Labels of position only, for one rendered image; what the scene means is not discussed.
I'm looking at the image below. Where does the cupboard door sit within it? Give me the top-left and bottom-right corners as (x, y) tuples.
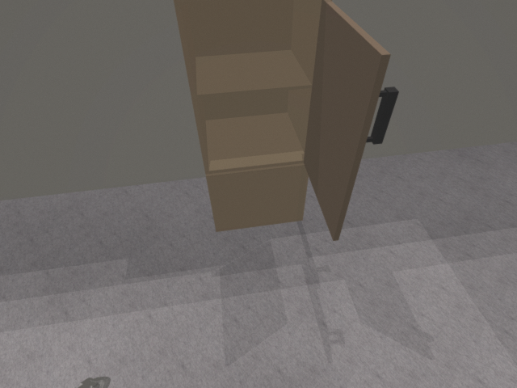
(304, 0), (391, 241)

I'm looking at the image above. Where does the handle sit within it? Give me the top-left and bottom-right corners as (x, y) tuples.
(366, 87), (399, 145)

